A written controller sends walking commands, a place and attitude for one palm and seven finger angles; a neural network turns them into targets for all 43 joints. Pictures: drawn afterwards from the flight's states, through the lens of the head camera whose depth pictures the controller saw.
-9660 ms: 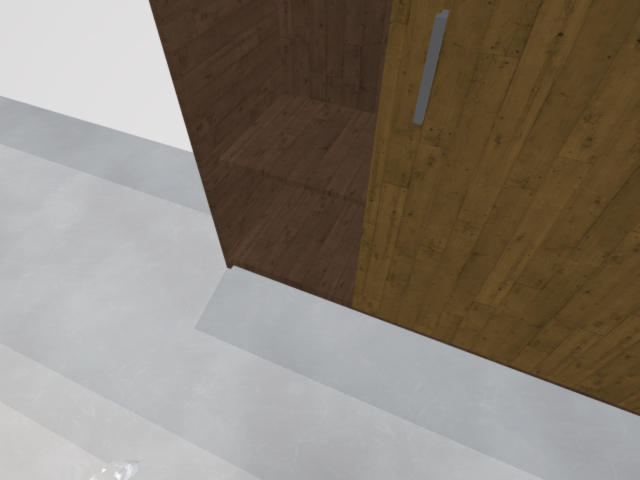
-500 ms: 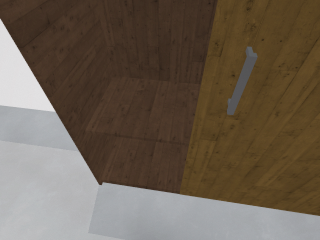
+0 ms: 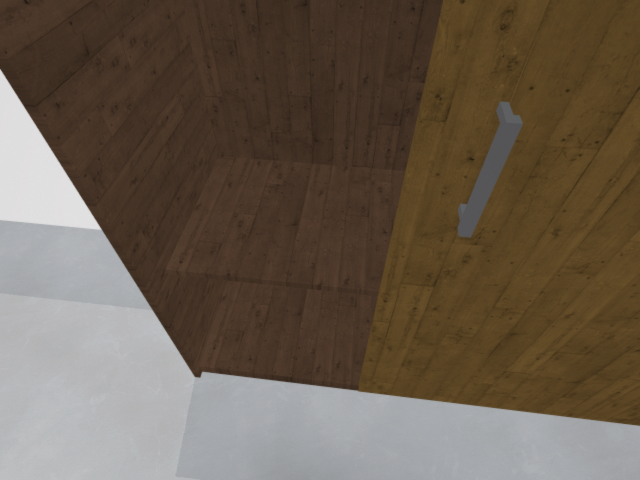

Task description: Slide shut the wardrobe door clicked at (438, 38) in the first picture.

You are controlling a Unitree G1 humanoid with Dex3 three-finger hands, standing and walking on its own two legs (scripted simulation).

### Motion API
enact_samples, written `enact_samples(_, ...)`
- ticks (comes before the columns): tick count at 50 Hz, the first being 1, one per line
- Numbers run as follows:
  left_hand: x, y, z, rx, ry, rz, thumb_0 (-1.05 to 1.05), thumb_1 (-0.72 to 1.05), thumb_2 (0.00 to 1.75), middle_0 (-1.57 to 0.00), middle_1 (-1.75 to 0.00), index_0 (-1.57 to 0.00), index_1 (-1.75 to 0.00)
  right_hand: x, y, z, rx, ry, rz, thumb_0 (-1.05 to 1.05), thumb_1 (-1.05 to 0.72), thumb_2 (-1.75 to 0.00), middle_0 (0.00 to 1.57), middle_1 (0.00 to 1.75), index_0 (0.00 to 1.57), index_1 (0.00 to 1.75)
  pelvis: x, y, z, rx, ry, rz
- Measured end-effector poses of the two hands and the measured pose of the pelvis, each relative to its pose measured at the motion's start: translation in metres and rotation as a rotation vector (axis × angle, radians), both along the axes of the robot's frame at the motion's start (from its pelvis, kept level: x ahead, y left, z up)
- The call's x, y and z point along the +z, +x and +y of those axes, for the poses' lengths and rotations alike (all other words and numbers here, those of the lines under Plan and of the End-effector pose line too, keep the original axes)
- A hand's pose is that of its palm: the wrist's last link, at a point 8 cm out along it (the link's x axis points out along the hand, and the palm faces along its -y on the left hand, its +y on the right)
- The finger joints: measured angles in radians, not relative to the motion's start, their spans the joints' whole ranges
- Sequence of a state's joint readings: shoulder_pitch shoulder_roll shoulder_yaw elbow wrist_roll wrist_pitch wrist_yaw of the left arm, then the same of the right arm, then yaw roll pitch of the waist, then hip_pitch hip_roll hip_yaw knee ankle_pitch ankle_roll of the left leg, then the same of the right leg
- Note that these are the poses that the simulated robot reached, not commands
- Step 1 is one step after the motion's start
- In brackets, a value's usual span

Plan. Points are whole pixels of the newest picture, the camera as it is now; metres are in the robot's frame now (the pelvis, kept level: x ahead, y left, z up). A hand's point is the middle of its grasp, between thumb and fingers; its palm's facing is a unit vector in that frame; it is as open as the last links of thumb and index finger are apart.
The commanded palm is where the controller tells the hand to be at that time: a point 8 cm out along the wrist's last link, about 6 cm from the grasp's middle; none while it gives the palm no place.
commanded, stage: come to a stop and stand still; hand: right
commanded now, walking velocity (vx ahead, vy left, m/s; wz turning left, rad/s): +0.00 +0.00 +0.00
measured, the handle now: (482, 175) +0.45 -0.17 +0.16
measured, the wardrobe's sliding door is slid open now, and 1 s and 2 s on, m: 0.51 0.51 0.51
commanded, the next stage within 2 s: look again from close up in 0.48 s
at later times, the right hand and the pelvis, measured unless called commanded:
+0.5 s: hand out of the picture +0.01 -0.14 -0.18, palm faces +0.03 +0.99 -0.16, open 7.3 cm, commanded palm none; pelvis +0.03 +0.01 +0.00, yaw +0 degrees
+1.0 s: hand out of the picture -0.01 -0.14 -0.18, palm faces +0.05 +0.99 -0.15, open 7.3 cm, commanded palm none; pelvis +0.03 +0.01 +0.00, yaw -1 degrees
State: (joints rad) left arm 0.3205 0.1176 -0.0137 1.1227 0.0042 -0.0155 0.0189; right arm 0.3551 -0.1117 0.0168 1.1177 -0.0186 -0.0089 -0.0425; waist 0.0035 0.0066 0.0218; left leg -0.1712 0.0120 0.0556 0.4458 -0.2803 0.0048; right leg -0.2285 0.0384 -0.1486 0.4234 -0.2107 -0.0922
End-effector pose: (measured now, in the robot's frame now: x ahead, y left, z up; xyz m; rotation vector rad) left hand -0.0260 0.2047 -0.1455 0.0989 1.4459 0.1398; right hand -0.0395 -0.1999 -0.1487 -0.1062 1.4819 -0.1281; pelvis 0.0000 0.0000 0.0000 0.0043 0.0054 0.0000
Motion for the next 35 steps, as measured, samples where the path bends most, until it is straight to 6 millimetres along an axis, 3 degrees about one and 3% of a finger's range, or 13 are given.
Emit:
enact_samples(7,0.002,0.021,0.011,-0.023,0.028,-0.013,0.01,0.92,0.89,-0.20,-0.30,-0.20,-0.30,-0.001,-0.003,0.016,-0.019,0.030,0.027,0.00,-0.91,-0.89,0.20,0.30,0.20,0.30,0.001,0.009,0.003,-0.003,-0.003,-0.001)
enact_samples(15,0.004,0.036,0.018,-0.032,0.044,-0.030,0.01,0.92,0.89,-0.20,-0.30,-0.20,-0.30,-0.003,0.018,0.018,-0.014,0.028,-0.006,0.00,-0.91,-0.89,0.20,0.30,0.20,0.30,0.001,0.018,0.006,-0.004,-0.006,-0.003)
enact_samples(24,0.002,0.036,0.016,-0.027,0.031,-0.018,0.01,0.92,0.89,-0.20,-0.30,-0.20,-0.30,-0.002,0.040,0.006,-0.001,-0.008,-0.046,0.00,-0.92,-0.89,0.20,0.30,0.20,0.30,0.001,0.025,0.008,-0.007,-0.008,-0.007)
enact_samples(35,-0.001,0.030,0.007,-0.021,0.000,0.008,0.00,0.91,0.89,-0.20,-0.30,-0.20,-0.30,0.002,0.044,0.002,-0.007,-0.027,-0.041,0.00,-0.91,-0.89,0.20,0.30,0.20,0.30,0.002,0.029,0.008,-0.008,-0.011,-0.007)
